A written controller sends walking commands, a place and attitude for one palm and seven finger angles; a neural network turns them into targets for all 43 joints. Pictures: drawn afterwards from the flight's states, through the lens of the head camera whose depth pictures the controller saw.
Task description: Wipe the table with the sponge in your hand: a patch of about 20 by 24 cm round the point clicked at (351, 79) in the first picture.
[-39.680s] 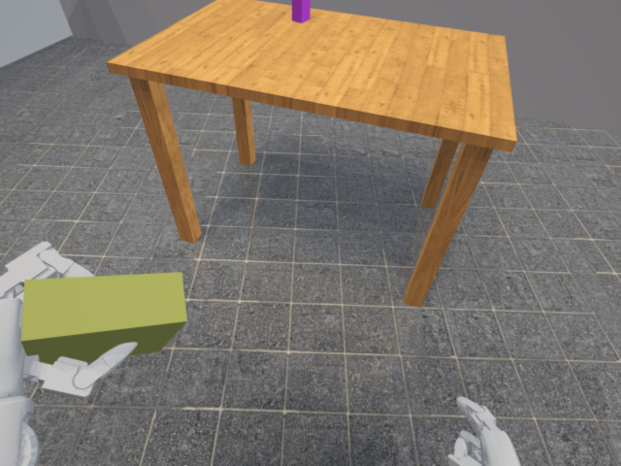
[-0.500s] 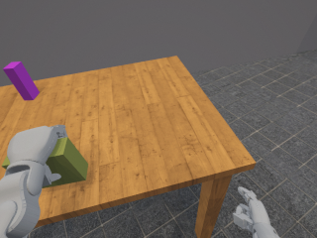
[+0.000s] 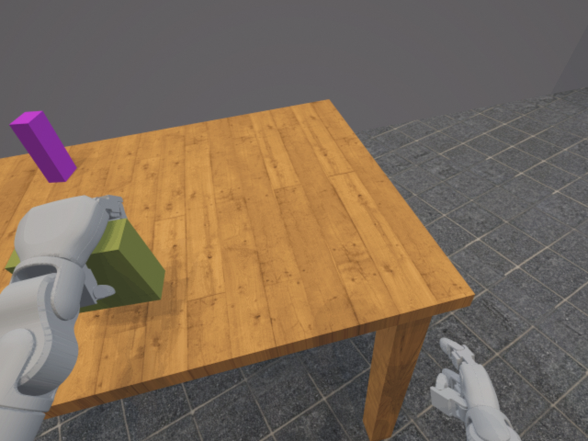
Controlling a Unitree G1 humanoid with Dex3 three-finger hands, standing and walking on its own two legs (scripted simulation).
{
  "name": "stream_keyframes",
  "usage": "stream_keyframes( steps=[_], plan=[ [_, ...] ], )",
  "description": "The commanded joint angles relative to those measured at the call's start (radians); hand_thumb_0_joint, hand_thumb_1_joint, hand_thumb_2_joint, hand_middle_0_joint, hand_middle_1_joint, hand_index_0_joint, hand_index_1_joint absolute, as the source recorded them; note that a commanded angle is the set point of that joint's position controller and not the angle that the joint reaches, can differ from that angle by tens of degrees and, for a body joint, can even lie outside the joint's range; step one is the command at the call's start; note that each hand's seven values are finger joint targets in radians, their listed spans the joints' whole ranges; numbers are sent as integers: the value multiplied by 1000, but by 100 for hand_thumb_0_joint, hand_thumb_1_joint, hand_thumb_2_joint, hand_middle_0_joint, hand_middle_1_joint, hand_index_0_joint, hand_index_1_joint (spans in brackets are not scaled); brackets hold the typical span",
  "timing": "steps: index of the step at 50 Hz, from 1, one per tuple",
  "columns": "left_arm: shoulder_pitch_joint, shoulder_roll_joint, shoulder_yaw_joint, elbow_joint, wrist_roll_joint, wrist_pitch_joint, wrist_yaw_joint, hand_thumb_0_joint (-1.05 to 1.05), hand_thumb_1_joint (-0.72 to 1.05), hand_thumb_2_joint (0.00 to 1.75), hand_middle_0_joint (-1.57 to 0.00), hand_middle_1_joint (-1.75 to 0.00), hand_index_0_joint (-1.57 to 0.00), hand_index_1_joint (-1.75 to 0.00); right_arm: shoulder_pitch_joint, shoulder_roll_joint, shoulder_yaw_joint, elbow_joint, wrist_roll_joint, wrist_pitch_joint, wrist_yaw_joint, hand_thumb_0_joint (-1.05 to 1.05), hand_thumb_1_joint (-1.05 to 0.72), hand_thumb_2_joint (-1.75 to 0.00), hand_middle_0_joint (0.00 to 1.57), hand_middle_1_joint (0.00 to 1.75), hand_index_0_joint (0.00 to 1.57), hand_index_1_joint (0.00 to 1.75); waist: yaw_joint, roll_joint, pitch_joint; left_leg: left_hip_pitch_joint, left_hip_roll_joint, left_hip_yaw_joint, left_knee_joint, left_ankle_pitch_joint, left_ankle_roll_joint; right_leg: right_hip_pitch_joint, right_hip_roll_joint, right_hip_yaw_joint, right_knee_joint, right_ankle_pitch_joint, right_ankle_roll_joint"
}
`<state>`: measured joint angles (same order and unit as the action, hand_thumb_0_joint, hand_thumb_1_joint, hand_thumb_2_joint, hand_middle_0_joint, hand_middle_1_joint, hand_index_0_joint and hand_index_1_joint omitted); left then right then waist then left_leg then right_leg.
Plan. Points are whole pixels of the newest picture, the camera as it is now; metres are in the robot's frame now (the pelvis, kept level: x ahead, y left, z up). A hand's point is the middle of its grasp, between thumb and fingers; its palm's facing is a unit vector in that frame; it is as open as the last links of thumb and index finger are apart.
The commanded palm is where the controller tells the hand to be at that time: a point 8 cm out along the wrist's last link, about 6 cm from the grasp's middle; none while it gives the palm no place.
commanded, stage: lift the sponge slowly off the table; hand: left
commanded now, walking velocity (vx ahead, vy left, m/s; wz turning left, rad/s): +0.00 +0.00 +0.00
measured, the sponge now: (103, 277) +0.25 +0.31 +0.12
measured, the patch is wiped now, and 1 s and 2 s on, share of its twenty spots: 1.00 1.00 1.00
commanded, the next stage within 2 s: bring the sponge back beside the body in 0.26 s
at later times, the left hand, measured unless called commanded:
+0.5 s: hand (92, 251) +0.25 +0.30 +0.18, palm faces +0.14 -0.04 -0.99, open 9.0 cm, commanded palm +0.20 +0.30 +0.25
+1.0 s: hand (91, 268) +0.23 +0.28 +0.18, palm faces +0.17 -0.05 -0.98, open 9.0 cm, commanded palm +0.18 +0.28 +0.24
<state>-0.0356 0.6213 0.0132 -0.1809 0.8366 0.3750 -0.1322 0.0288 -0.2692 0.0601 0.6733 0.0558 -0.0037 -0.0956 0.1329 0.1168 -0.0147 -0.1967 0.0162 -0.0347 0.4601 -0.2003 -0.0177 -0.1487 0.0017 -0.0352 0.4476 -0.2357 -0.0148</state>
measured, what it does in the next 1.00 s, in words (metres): stands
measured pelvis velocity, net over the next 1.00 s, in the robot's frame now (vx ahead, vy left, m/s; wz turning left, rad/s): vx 0.00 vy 0.00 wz -0.01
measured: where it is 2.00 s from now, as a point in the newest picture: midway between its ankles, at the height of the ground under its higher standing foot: outside the picture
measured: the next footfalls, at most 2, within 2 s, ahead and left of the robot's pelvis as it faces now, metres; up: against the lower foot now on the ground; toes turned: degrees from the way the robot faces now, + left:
none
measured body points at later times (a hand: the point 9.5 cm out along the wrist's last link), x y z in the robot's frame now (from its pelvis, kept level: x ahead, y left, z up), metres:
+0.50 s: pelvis +0.00 +0.00 +0.00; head -0.02 -0.04 +0.45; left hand +0.24 +0.29 +0.23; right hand +0.25 -0.20 -0.07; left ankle +0.03 +0.13 -0.74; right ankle +0.01 -0.11 -0.74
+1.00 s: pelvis +0.00 +0.00 +0.00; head -0.03 -0.05 +0.44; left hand +0.21 +0.28 +0.23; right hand +0.25 -0.20 -0.08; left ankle +0.03 +0.13 -0.74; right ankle +0.01 -0.11 -0.74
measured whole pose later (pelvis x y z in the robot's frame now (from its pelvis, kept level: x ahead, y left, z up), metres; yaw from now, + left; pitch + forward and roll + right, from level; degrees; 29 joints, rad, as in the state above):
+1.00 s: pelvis +0.00 +0.00 +0.00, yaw +0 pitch -4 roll +0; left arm 0.10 0.62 0.03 -0.38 0.81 0.42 -0.13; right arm 0.04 -0.27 0.06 0.65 0.06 0.01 -0.09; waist 0.15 0.13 -0.03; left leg -0.21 0.02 -0.03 0.48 -0.21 -0.02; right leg -0.17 0.01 -0.03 0.48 -0.25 -0.02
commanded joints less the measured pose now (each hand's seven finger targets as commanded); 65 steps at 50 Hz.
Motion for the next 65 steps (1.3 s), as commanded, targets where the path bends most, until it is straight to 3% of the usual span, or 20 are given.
stream_keyframes(
  steps=[1,9,12,15,16,18,21,22,26,27,33,42,46,49,51,54,56,59,61,65],
  plan=[
    [-248,306,227,-188,14,39,43,0,10,130,-120,-160,-120,-160,-272,-99,-35,-201,5,-55,6,0,-90,-90,20,30,20,30,28,-15,-199,37,-44,-28,-55,134,36,44,11,87,-74,100,-61],
    [-246,257,164,-212,-7,67,5,0,10,130,-120,-160,-120,-160,-244,-99,-28,-220,9,-47,6,0,-90,-90,20,30,20,30,11,-35,-174,27,-37,-22,-46,122,42,8,0,45,-69,99,-46],
    [-275,278,171,-205,8,67,-1,0,10,130,-120,-160,-120,-160,-241,-103,-25,-222,9,-48,0,0,-90,-90,20,30,20,30,8,-49,-179,23,-37,-22,-40,103,44,3,0,60,-69,73,-51],
    [-293,286,169,-241,21,52,2,0,10,130,-120,-160,-120,-160,-235,-99,-28,-218,9,-47,2,0,-90,-90,20,30,20,30,9,-9,-194,39,-41,-29,-49,118,45,9,1,46,-68,81,-48],
    [-324,301,182,-268,27,49,6,0,10,130,-120,-160,-120,-160,-266,-95,-24,-225,14,-57,0,0,-90,-90,20,30,20,30,9,27,-206,44,-40,-36,-51,108,43,16,12,76,-66,68,-62],
    [-330,281,159,-266,32,38,14,0,10,130,-120,-160,-120,-160,-242,-87,-24,-220,7,-60,0,0,-90,-90,20,30,20,30,11,17,-199,45,-43,-31,-52,110,43,10,3,49,-68,56,-54],
    [-288,300,195,-265,29,36,23,0,10,130,-120,-160,-120,-160,-262,-91,-28,-220,7,-63,1,0,-90,-90,20,30,20,30,21,24,-207,48,-40,-41,-50,109,40,21,13,88,-68,63,-69],
    [-268,298,196,-258,24,38,25,0,10,130,-120,-160,-120,-160,-241,-91,-27,-219,0,-58,2,0,-90,-90,20,30,20,30,28,-1,-208,34,-40,-33,-46,120,40,32,3,61,-61,74,-63],
    [-202,295,221,-268,3,60,27,0,10,130,-120,-160,-120,-160,-270,-94,-30,-224,8,-49,11,0,-90,-90,20,30,20,30,31,-11,-200,31,-38,-36,-43,131,35,28,9,95,-61,96,-64],
    [-178,285,215,-266,-8,64,27,0,10,130,-120,-160,-120,-160,-252,-93,-30,-225,6,-42,10,0,-90,-90,20,30,20,30,34,-29,-201,25,-37,-27,-41,129,37,30,2,69,-57,95,-56],
    [-153,272,200,-284,-13,71,22,0,10,130,-120,-160,-120,-160,-244,-96,-29,-229,9,-44,7,0,-90,-90,20,30,20,30,19,-59,-178,26,-35,-23,-32,111,40,-2,0,71,-63,76,-45],
    [-215,276,183,-354,21,38,41,0,10,130,-120,-160,-120,-160,-249,-86,-26,-226,-1,-68,-5,0,-90,-90,20,30,20,30,22,8,-182,40,-40,-28,-39,73,42,-7,5,77,-70,16,-58],
    [-119,269,212,-395,10,42,54,0,10,130,-120,-160,-120,-160,-274,-80,-29,-233,4,-69,5,0,-90,-90,20,30,20,30,36,16,-189,47,-39,-39,-42,108,38,10,16,103,-62,52,-66],
    [-36,255,225,-364,-15,56,61,0,10,130,-120,-160,-120,-160,-245,-86,-34,-225,-4,-53,12,0,-90,-90,20,30,20,30,40,-45,-172,30,-35,-23,-31,130,36,11,4,76,-60,94,-52],
    [-28,250,232,-391,-21,66,60,0,10,130,-120,-160,-120,-160,-281,-84,-32,-238,8,-54,12,0,-90,-90,20,30,20,30,35,-43,-163,30,-36,-28,-32,113,35,-1,15,114,-65,72,-58],
    [3,217,203,-355,-41,76,56,0,10,130,-120,-160,-120,-160,-250,-89,-32,-233,6,-43,10,0,-90,-90,20,30,20,30,26,-70,-126,19,-32,-15,-31,90,37,-23,3,75,-76,56,-39],
    [-22,215,197,-385,-34,75,53,0,10,130,-120,-160,-120,-160,-283,-84,-29,-240,13,-54,4,0,-90,-90,20,30,20,30,18,-51,-117,27,-32,-21,-30,70,39,-42,14,110,-81,27,-47],
    [11,229,200,-393,-30,65,52,0,10,130,-120,-160,-120,-160,-246,-90,-34,-236,0,-58,0,0,-90,-90,20,30,20,30,24,-73,-151,31,-34,-16,-20,89,43,-19,0,80,-69,52,-38],
    [-12,249,210,-459,-18,61,53,0,10,130,-120,-160,-120,-160,-277,-85,-30,-247,5,-68,-3,0,-90,-90,20,30,20,30,21,-27,-155,43,-38,-23,-16,83,44,-25,10,120,-72,35,-49],
    [4,261,218,-468,-1,39,67,0,10,130,-120,-160,-120,-160,-239,-82,-36,-232,-9,-71,-3,0,-90,-90,20,30,20,30,31,-32,-158,47,-39,-20,-15,96,43,-22,0,91,-68,36,-43]
  ],
)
